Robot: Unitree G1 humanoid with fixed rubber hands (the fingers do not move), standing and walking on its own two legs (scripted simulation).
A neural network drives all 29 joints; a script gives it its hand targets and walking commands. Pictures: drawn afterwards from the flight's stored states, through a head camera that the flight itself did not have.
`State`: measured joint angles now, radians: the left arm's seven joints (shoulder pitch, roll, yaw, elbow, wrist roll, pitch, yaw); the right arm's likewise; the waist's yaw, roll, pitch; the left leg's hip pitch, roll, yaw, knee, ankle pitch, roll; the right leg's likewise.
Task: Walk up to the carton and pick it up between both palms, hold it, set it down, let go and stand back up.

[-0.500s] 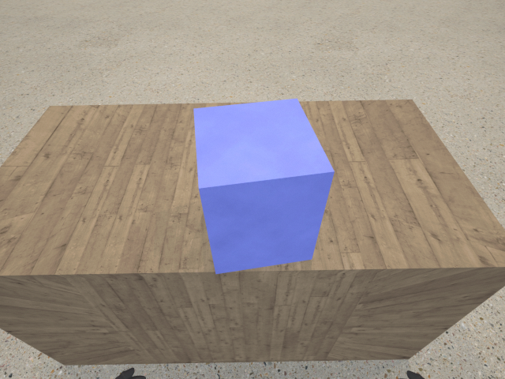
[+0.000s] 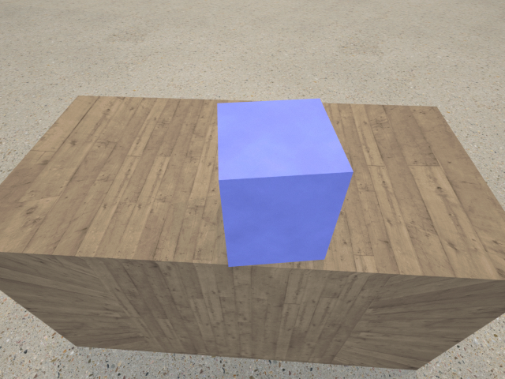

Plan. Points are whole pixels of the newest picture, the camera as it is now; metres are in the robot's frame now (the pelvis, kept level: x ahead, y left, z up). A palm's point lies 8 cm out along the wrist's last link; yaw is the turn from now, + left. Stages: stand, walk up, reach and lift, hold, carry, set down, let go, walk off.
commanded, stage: walk up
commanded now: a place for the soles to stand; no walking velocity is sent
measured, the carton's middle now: (273, 184) +0.48 -0.02 +0.04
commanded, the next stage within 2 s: reach and lift in 0.08 s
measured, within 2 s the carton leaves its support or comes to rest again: neither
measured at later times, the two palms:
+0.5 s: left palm out of the picture +0.17 +0.21 -0.08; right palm out of the picture +0.11 -0.27 -0.06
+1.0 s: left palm (141, 358) +0.19 +0.19 -0.04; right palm (438, 371) +0.16 -0.25 -0.03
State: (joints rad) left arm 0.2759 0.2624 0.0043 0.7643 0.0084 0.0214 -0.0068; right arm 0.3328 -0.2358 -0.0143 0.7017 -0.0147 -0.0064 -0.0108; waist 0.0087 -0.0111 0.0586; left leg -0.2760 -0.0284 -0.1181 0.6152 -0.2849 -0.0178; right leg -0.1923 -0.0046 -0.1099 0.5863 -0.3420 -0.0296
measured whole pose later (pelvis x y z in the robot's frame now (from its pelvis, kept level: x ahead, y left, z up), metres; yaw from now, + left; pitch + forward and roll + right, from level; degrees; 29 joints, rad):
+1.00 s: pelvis +0.01 -0.01 +0.02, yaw -6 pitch -5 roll +1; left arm 0.25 0.15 0.00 0.45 -0.04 -0.01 0.12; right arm 0.20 -0.19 -0.03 0.67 0.07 -0.25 0.09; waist 0.05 -0.05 0.02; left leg -0.09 0.03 0.01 0.37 -0.19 -0.03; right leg -0.07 0.03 -0.02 0.41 -0.25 -0.04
